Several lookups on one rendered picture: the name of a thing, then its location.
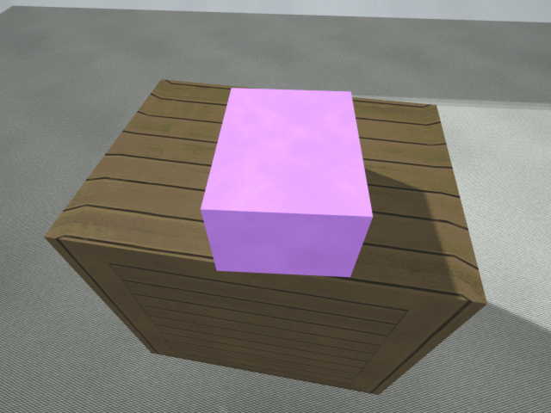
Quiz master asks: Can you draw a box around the pedestal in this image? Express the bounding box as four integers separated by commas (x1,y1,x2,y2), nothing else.
44,79,487,395

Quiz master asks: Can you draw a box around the carton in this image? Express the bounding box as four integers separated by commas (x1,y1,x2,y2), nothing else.
201,88,373,277

